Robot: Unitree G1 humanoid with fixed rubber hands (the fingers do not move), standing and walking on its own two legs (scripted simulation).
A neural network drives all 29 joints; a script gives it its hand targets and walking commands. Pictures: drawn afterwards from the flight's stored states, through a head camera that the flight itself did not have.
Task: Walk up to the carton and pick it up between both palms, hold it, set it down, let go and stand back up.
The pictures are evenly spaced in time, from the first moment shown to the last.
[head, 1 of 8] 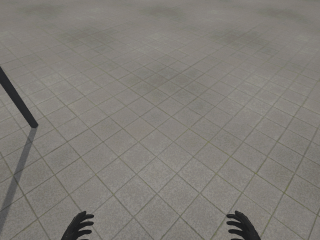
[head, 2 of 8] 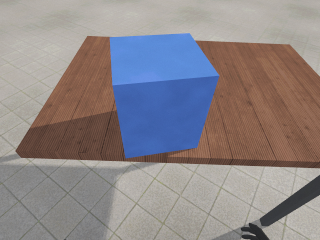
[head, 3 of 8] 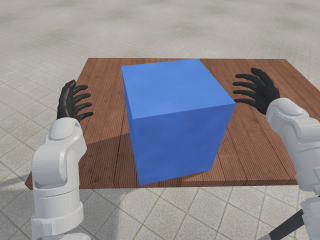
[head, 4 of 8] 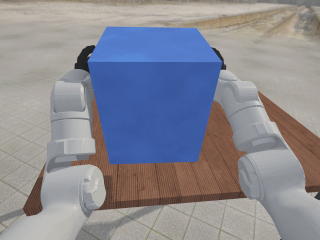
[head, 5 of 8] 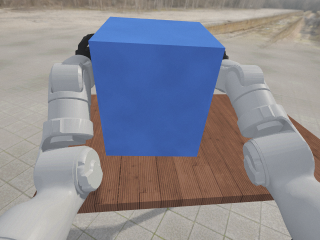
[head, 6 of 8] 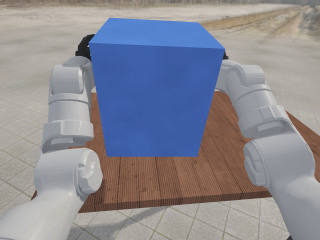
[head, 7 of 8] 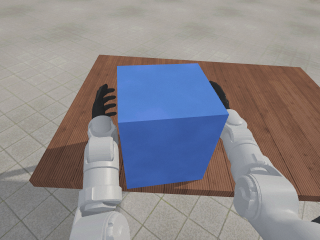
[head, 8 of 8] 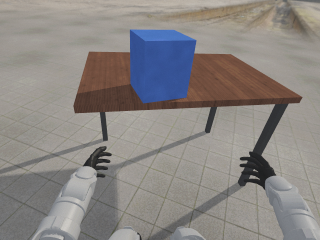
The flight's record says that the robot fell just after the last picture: yes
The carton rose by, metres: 0.21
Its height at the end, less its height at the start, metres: +0.00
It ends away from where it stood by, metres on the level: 0.03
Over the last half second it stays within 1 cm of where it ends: yes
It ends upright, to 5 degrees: yes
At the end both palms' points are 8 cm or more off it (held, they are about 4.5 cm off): yes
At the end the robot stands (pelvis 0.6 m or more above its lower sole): yes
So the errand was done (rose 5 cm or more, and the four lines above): yes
